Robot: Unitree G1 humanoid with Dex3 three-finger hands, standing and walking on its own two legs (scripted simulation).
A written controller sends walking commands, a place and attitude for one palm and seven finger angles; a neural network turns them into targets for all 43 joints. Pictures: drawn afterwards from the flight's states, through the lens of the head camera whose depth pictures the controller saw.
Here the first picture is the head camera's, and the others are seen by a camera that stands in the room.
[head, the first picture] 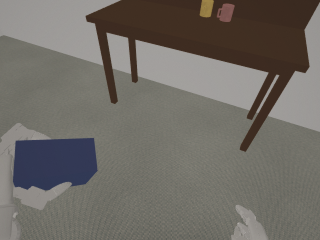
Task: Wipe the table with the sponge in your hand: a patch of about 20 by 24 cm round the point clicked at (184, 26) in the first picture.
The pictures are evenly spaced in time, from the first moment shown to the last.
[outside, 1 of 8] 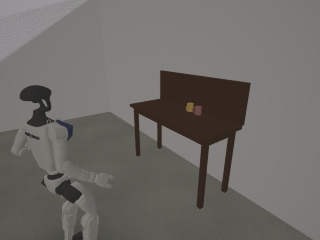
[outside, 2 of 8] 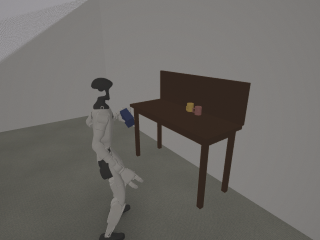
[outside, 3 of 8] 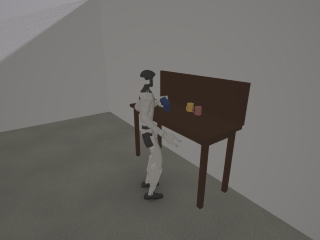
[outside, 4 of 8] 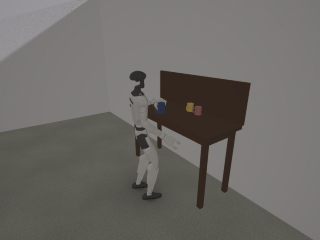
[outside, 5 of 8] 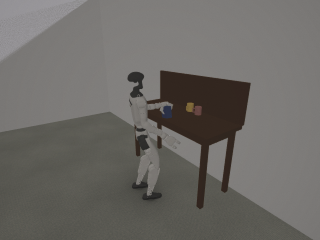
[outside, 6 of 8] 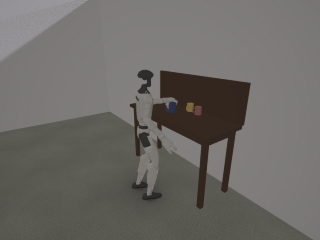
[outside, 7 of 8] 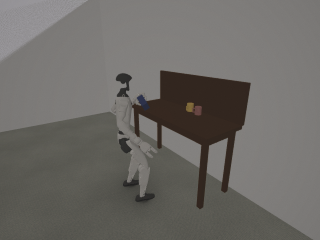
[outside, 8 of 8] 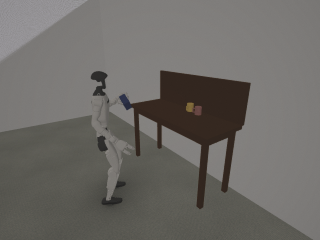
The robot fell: no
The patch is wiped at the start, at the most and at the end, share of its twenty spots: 0.00 0.95 0.95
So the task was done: yes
